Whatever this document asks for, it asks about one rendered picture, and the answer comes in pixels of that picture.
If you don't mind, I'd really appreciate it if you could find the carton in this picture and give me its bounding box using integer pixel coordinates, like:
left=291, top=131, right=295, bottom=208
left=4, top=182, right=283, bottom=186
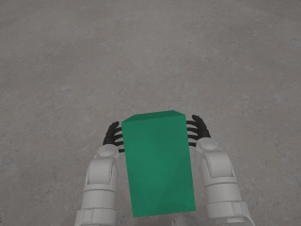
left=121, top=110, right=196, bottom=218

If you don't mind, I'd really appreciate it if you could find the right robot hand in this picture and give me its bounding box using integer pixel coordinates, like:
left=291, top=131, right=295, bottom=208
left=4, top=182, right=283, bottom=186
left=186, top=115, right=211, bottom=147

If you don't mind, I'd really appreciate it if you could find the right robot thigh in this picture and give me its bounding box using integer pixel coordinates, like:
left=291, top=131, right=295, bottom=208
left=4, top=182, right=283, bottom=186
left=171, top=215, right=207, bottom=226

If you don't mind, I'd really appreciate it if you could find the right robot forearm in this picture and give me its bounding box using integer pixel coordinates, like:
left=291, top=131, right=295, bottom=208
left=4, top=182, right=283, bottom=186
left=195, top=137, right=256, bottom=226

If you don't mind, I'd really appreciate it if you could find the left robot hand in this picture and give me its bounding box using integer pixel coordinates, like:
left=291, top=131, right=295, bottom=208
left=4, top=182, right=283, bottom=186
left=103, top=121, right=125, bottom=153

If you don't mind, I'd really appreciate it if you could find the left robot forearm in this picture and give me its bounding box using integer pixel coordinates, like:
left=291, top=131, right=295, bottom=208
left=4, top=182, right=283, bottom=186
left=74, top=144, right=121, bottom=226

